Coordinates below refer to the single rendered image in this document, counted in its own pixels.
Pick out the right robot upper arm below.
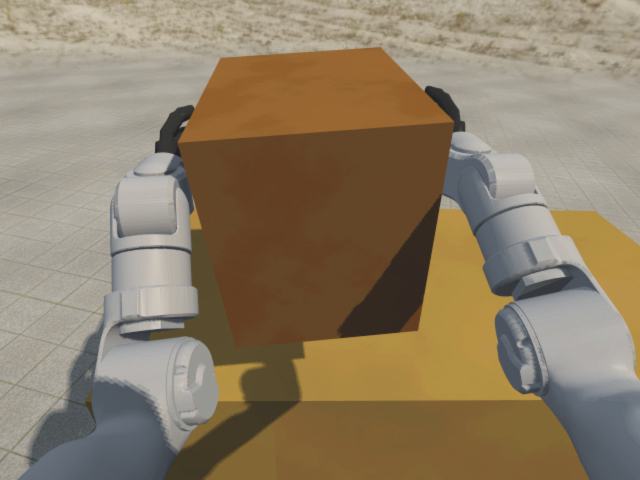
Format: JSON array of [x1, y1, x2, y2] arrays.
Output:
[[495, 287, 640, 480]]

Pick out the left robot upper arm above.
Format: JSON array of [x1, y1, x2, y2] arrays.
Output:
[[17, 336, 219, 480]]

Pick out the left robot hand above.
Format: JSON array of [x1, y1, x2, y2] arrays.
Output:
[[155, 105, 194, 158]]

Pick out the robot right forearm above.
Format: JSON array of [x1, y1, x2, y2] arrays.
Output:
[[442, 132, 636, 370]]

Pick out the carton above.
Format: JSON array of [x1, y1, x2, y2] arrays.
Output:
[[178, 47, 455, 348]]

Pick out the right robot hand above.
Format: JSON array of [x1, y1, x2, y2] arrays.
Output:
[[425, 86, 465, 133]]

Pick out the pedestal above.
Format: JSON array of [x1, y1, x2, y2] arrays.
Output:
[[85, 206, 640, 480]]

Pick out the robot left forearm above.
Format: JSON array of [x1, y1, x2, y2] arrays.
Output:
[[92, 152, 199, 422]]

